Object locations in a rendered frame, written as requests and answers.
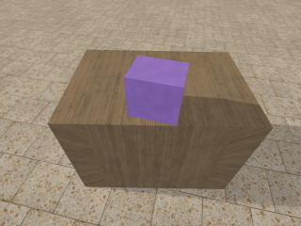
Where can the carton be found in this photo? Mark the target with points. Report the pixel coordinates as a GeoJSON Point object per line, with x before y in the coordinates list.
{"type": "Point", "coordinates": [154, 89]}

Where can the pedestal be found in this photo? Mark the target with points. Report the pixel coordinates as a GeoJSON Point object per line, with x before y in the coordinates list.
{"type": "Point", "coordinates": [220, 125]}

